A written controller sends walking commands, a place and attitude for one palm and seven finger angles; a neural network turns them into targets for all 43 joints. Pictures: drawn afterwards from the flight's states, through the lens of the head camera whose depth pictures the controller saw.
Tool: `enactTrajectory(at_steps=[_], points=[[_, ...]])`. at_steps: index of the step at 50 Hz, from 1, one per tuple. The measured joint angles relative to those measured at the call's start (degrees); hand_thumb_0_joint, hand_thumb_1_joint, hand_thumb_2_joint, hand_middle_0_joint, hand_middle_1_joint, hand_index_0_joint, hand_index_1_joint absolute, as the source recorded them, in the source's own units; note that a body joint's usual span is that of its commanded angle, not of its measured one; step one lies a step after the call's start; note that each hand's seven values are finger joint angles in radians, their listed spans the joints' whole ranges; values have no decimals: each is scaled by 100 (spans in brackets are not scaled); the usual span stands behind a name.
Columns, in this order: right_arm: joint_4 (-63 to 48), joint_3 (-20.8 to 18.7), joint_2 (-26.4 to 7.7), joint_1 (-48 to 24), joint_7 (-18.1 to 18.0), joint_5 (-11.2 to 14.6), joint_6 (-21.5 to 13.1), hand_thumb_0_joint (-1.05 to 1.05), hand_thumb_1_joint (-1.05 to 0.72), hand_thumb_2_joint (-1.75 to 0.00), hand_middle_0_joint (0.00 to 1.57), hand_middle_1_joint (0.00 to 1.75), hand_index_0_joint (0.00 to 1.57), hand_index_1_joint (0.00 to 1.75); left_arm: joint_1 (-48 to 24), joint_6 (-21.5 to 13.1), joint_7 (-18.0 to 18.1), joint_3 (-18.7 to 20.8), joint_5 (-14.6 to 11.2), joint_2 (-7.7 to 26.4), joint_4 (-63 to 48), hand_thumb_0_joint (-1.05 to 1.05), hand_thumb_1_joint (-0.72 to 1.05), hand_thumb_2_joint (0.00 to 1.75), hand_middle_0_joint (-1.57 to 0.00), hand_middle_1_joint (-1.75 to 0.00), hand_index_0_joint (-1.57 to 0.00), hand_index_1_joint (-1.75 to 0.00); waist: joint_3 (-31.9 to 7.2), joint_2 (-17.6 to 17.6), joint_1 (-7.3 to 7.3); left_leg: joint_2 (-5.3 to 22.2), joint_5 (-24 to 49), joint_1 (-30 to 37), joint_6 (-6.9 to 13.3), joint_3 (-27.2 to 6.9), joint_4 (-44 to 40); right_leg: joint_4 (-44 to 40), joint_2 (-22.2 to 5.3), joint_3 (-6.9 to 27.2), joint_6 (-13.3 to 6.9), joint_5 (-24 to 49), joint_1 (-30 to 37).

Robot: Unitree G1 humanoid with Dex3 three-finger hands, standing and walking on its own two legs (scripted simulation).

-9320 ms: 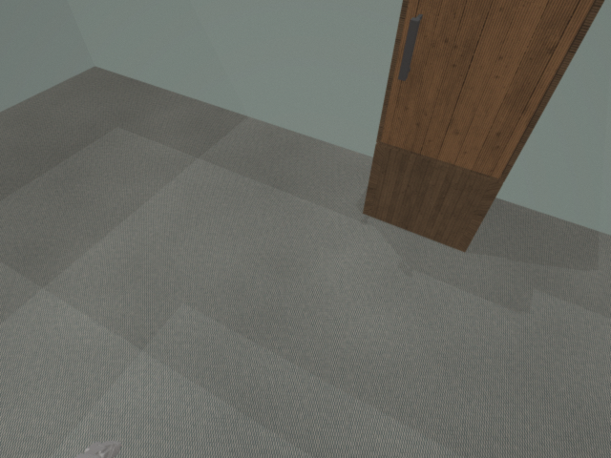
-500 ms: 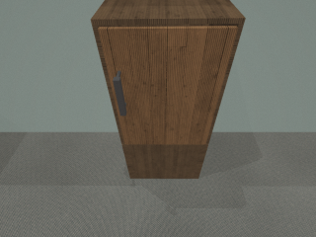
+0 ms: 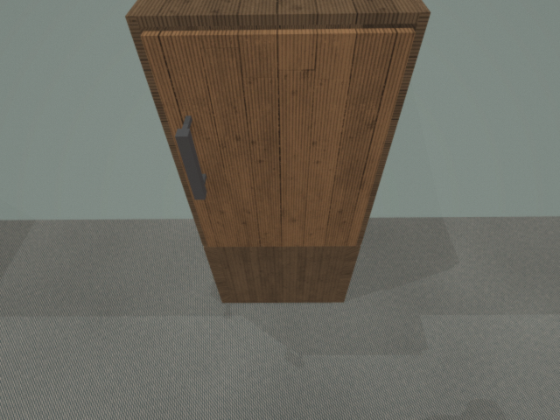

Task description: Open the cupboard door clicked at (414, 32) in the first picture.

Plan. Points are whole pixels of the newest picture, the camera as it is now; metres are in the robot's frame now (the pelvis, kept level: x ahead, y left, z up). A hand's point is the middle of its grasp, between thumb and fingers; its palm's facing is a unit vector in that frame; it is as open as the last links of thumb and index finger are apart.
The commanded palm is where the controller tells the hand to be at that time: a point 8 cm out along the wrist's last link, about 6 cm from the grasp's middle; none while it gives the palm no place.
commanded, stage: come to a stop and stand still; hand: left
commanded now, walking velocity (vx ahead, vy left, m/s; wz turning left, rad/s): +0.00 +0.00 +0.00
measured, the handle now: (194, 159) +0.58 +0.21 +0.02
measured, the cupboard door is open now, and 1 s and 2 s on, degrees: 0 0 0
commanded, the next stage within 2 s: look again from close up in 0.40 s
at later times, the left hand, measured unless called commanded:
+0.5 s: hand out of the picture +0.07 +0.19 -0.16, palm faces +0.01 -0.97 -0.26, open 7.4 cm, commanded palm none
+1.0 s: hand out of the picture +0.06 +0.19 -0.17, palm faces +0.01 -0.97 -0.23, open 7.4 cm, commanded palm none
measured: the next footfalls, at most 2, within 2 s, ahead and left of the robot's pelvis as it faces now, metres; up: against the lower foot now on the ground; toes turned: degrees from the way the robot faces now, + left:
none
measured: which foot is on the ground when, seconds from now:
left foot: down 0.00-1.00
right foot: down 0.00-1.00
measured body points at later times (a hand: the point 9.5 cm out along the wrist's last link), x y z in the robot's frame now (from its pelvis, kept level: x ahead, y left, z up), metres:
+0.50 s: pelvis +0.02 -0.01 +0.00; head +0.04 -0.02 +0.45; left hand +0.07 +0.24 -0.14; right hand +0.06 -0.25 -0.16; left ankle -0.02 +0.13 -0.74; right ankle +0.02 -0.11 -0.74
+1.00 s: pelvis +0.02 -0.01 +0.00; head +0.04 -0.01 +0.45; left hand +0.06 +0.24 -0.15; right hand +0.05 -0.24 -0.15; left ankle -0.02 +0.13 -0.74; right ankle +0.02 -0.11 -0.74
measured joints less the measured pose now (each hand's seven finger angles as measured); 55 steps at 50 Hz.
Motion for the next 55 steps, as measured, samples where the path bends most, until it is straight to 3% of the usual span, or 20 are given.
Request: enactTrajectory(at_steps=[21, 55], points=[[50, 5, 13, -338, -23, -13, -24, 0, -91, -90, 20, 30, 20, 30, -306, -4, 4, 90, -4, 242, -57, 1, 91, 90, -20, -29, -20, -30, -65, -16, 19, 96, -102, 249, -91, -39, -143, -110, 97, -53, -70, -131, 242], [269, 33, 83, -293, -34, -5, -23, 0, -90, -90, 20, 30, 20, 30, -190, 4, 6, 68, -14, 236, 112, 1, 91, 90, -20, -29, -20, -30, -67, -128, 57, 89, -47, 354, -72, -63, -293, -326, 93, -81, -43, -51, 390]])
